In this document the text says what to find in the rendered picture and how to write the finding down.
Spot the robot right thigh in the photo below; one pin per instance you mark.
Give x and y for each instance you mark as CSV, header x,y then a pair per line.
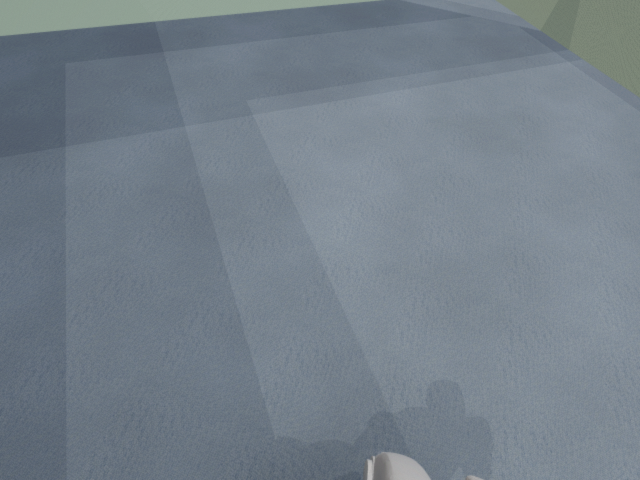
x,y
393,466

